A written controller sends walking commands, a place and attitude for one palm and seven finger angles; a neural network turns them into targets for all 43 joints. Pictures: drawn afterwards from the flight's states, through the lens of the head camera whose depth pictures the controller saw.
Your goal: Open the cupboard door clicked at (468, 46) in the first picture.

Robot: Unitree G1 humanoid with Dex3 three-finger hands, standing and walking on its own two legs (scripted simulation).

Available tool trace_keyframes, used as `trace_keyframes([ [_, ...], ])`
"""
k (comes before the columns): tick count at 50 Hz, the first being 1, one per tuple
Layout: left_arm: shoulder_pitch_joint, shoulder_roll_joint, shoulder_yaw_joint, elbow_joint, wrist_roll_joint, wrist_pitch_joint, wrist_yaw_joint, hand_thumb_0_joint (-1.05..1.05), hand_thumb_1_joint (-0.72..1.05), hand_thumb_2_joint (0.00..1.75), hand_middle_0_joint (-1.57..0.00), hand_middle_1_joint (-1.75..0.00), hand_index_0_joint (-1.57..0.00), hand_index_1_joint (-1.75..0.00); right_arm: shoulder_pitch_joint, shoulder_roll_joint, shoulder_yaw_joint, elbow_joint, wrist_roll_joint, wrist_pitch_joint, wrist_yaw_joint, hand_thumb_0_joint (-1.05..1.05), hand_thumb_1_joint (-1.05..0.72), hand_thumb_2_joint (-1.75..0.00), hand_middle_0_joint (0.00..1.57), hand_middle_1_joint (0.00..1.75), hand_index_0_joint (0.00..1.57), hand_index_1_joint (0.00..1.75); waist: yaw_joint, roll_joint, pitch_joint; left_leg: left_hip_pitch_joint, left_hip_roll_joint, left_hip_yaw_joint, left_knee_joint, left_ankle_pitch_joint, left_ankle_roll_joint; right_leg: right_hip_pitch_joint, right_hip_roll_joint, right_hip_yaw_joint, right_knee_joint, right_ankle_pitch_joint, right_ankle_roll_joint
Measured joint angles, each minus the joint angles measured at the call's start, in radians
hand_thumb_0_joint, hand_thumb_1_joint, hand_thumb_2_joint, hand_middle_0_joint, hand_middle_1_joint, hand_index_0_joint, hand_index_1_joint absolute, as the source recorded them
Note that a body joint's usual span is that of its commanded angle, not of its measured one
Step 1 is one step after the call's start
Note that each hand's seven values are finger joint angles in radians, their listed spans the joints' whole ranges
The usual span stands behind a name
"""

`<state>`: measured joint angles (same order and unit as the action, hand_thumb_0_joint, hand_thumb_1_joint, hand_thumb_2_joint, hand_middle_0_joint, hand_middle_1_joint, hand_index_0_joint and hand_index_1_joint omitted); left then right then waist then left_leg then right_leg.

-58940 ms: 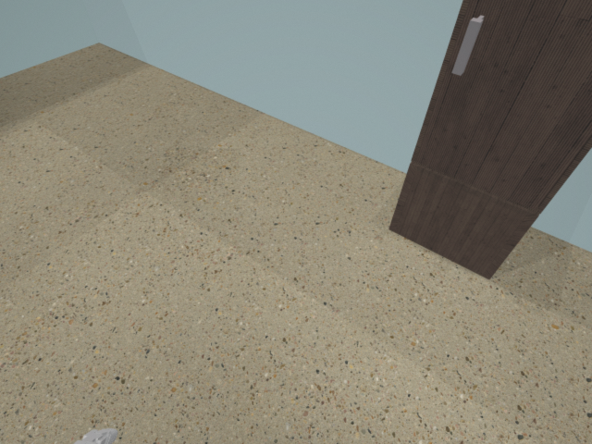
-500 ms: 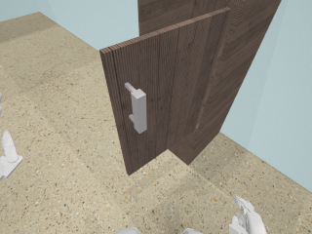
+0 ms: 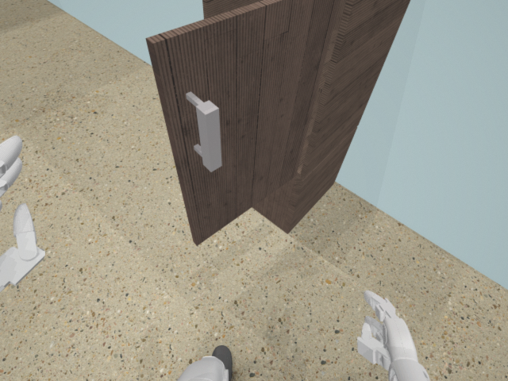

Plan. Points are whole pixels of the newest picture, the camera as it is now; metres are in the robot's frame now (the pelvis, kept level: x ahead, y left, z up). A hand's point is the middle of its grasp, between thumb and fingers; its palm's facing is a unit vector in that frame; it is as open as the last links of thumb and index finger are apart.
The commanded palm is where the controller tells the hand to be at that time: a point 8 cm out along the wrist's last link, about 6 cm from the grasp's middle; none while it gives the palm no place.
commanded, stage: stop stepping back and stand still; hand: left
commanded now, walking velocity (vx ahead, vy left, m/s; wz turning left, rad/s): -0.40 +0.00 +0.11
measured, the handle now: (202, 132) +0.49 +0.14 +0.09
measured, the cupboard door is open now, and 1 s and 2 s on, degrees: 82 82 82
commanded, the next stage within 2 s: let the arm hang, fingers relaxed in 0.74 s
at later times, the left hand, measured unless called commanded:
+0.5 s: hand out of the picture +0.14 +0.29 +0.16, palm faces +0.49 -0.78 -0.40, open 7.4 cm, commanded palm +0.07 +0.32 +0.18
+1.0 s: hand out of the picture +0.09 +0.27 -0.06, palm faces +0.19 -0.91 -0.36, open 7.4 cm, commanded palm none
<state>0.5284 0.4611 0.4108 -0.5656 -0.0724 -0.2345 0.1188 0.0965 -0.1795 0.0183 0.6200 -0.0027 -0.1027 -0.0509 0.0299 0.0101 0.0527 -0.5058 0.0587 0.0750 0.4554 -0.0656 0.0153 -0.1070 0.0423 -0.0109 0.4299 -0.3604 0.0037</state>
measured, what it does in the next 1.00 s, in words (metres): steps on the spot: left foot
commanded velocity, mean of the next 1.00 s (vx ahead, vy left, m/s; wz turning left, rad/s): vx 0.11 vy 0.01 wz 0.00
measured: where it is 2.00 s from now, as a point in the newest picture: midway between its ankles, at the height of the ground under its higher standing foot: outside the picture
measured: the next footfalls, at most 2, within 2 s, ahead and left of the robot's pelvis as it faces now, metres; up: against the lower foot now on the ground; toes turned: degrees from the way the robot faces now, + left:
left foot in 0.36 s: +0.00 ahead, +0.14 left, +0.00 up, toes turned +5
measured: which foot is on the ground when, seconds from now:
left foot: down 0.00-0.22, up 0.24-0.34, down 0.36-1.00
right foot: down 0.00-1.00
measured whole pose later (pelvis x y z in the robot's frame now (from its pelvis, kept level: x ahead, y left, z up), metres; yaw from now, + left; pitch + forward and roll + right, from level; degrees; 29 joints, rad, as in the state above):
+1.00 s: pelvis -0.09 +0.03 +0.00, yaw +6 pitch +0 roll +1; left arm 0.22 0.28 0.11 0.42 0.02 0.03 0.03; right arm 0.16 -0.28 -0.02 0.80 -0.04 -0.03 -0.01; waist -0.03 0.03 0.00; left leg -0.35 -0.04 0.00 0.56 -0.21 0.04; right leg -0.34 -0.01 0.02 0.77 -0.46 0.01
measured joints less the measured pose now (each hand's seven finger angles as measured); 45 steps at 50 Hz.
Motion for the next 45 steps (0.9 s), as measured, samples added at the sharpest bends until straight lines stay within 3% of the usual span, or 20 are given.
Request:
trace_keyframes([
  [2,0.027,0.018,0.009,-0.012,0.002,-0.004,-0.010,0.01,0.89,0.90,-0.21,-0.30,-0.21,-0.30,0.017,-0.007,-0.001,0.000,0.009,0.009,-0.013,0.01,-0.90,-0.90,0.20,0.30,0.20,0.30,-0.004,-0.010,-0.011,0.019,-0.014,-0.023,0.069,-0.034,-0.009,-0.007,0.000,0.009,0.039,-0.013,-0.001],
  [3,0.042,0.024,0.016,-0.015,0.003,-0.003,-0.013,0.01,0.89,0.90,-0.21,-0.30,-0.21,-0.30,0.031,-0.014,-0.001,-0.005,0.011,0.014,-0.019,0.01,-0.90,-0.90,0.20,0.30,0.20,0.30,-0.009,-0.009,-0.023,0.044,-0.018,-0.032,0.068,0.008,-0.006,-0.012,0.002,0.011,0.059,-0.023,0.001],
  [7,0.025,0.028,0.028,0.040,0.002,0.015,-0.012,0.01,0.88,0.89,-0.21,-0.30,-0.21,-0.30,0.061,-0.029,-0.016,-0.016,0.013,0.017,-0.037,0.01,-0.90,-0.90,0.20,0.30,0.20,0.30,-0.039,-0.029,-0.030,0.071,-0.051,-0.037,0.021,0.026,0.029,-0.027,-0.022,0.002,0.105,-0.040,0.000],
  [9,0.024,0.015,0.031,0.067,0.003,0.034,-0.006,0.01,0.88,0.89,-0.21,-0.30,-0.21,-0.30,0.079,-0.037,-0.023,-0.026,0.007,0.015,-0.038,0.01,-0.90,-0.90,0.20,0.30,0.20,0.30,-0.058,-0.016,-0.033,0.074,-0.058,-0.056,-0.018,0.041,0.019,-0.029,-0.016,-0.010,0.089,-0.057,-0.014],
  [11,0.045,0.007,0.034,0.069,0.004,0.045,-0.001,0.01,0.89,0.89,-0.21,-0.30,-0.21,-0.30,0.099,-0.042,-0.028,-0.033,0.006,0.016,-0.033,0.01,-0.90,-0.90,0.20,0.30,0.20,0.30,-0.068,-0.006,-0.036,0.054,-0.064,-0.076,0.002,-0.040,-0.003,-0.028,-0.015,-0.027,0.063,-0.033,-0.024],
  [15,0.109,-0.022,0.026,0.031,0.013,0.046,0.011,0.01,0.89,0.90,-0.21,-0.30,-0.21,-0.30,0.151,-0.050,-0.031,0.010,0.005,0.013,-0.026,0.01,-0.90,-0.90,0.20,0.30,0.20,0.30,-0.017,-0.031,-0.068,0.012,-0.069,-0.083,0.303,-0.185,-0.024,-0.043,-0.029,0.000,0.063,0.027,-0.013],
  [17,0.085,-0.049,0.004,0.047,0.028,0.039,0.021,0.01,0.89,0.90,-0.21,-0.30,-0.21,-0.30,0.183,-0.056,-0.031,0.035,0.005,0.000,-0.035,0.01,-0.90,-0.90,0.20,0.30,0.20,0.30,-0.010,-0.028,-0.085,0.085,-0.050,-0.078,0.245,-0.188,-0.014,-0.038,-0.032,-0.006,0.070,0.014,0.002],
  [18,0.060,-0.064,-0.008,0.059,0.035,0.036,0.025,0.01,0.89,0.90,-0.21,-0.30,-0.21,-0.30,0.197,-0.065,-0.032,0.041,0.006,-0.010,-0.040,0.01,-0.90,-0.90,0.20,0.30,0.20,0.30,-0.011,-0.014,-0.090,0.133,-0.036,-0.085,0.178,-0.174,-0.007,-0.040,-0.028,-0.019,0.083,0.004,0.008],
  [21,-0.037,-0.089,-0.019,0.121,0.042,0.039,0.034,0.01,0.89,0.90,-0.21,-0.30,-0.21,-0.30,0.180,-0.052,-0.032,0.076,0.009,-0.023,-0.052,0.01,-0.90,-0.90,0.20,0.30,0.20,0.30,-0.013,-0.030,-0.059,0.161,-0.064,-0.084,0.137,-0.168,0.012,-0.045,-0.058,-0.025,0.120,-0.008,0.026],
  [26,-0.045,-0.057,0.012,0.115,0.039,0.047,0.034,0.01,0.89,0.90,-0.21,-0.30,-0.21,-0.30,0.136,0.019,0.003,0.042,-0.009,-0.068,-0.031,0.02,-0.90,-0.90,0.20,0.30,0.20,0.30,-0.041,-0.054,-0.023,0.191,-0.078,-0.064,0.023,-0.073,0.017,-0.100,-0.037,0.011,0.214,-0.069,0.009],
  [30,0.038,-0.020,0.019,0.056,0.037,0.027,0.025,0.01,0.89,0.90,-0.21,-0.30,-0.21,-0.30,0.124,0.050,0.033,-0.001,-0.016,-0.069,-0.010,0.01,-0.90,-0.90,0.20,0.30,0.20,0.30,-0.052,-0.039,-0.029,0.180,-0.071,-0.061,-0.018,-0.041,0.003,-0.070,-0.019,-0.023,0.059,0.020,-0.025],
  [33,0.074,-0.017,0.005,0.054,0.032,0.025,0.010,0.01,0.89,0.90,-0.21,-0.30,-0.21,-0.30,0.117,0.038,0.028,0.005,-0.016,-0.038,-0.006,0.01,-0.90,-0.90,0.20,0.30,0.20,0.30,-0.038,-0.006,-0.041,0.119,-0.061,-0.075,0.138,-0.173,-0.013,-0.077,-0.005,-0.027,0.041,0.087,-0.046],
  [36,0.065,-0.043,-0.009,0.091,0.032,0.028,0.012,0.01,0.89,0.90,-0.21,-0.30,-0.21,-0.30,0.127,0.011,0.013,0.037,-0.006,-0.016,-0.009,0.01,-0.90,-0.90,0.20,0.30,0.20,0.30,-0.013,-0.001,-0.063,0.094,-0.058,-0.068,0.297,-0.241,-0.013,-0.076,-0.011,-0.017,0.036,0.079,-0.041],
  [40,0.007,-0.086,-0.020,0.142,0.038,0.039,0.026,0.01,0.89,0.90,-0.21,-0.30,-0.21,-0.30,0.152,-0.041,-0.008,0.050,0.001,-0.023,-0.028,0.01,-0.90,-0.90,0.20,0.30,0.20,0.30,-0.014,0.015,-0.063,0.214,-0.026,-0.054,0.098,-0.172,0.008,-0.072,-0.019,-0.041,0.078,0.045,-0.022],
  [42,-0.026,-0.097,-0.021,0.153,0.038,0.046,0.030,0.01,0.89,0.90,-0.21,-0.30,-0.21,-0.30,0.140,-0.048,-0.023,0.062,0.005,-0.021,-0.034,0.01,-0.90,-0.90,0.20,0.30,0.20,0.30,-0.012,-0.005,-0.041,0.229,-0.044,-0.049,0.090,-0.182,0.006,-0.071,-0.040,-0.038,0.106,0.039,-0.011],
  [43,-0.054,-0.098,-0.037,0.203,0.058,0.038,0.016,0.01,0.89,0.90,-0.21,-0.30,-0.21,-0.30,0.132,-0.060,-0.033,0.079,0.003,-0.032,-0.016,0.01,-0.90,-0.90,0.20,0.30,0.20,0.30,-0.010,-0.006,-0.044,0.215,-0.051,-0.047,0.101,-0.184,0.007,-0.096,-0.049,-0.040,0.134,0.060,-0.005],
  [45,-0.149,-0.106,-0.113,0.401,0.082,0.096,-0.029,0.00,0.89,0.90,-0.20,-0.30,-0.20,-0.30,0.106,-0.091,-0.049,0.120,-0.004,-0.013,0.017,0.01,-0.90,-0.90,0.20,0.30,0.20,0.30,-0.015,0.009,-0.057,0.186,-0.072,-0.052,0.109,-0.175,0.016,-0.168,-0.059,-0.019,0.260,-0.015,0.002],
])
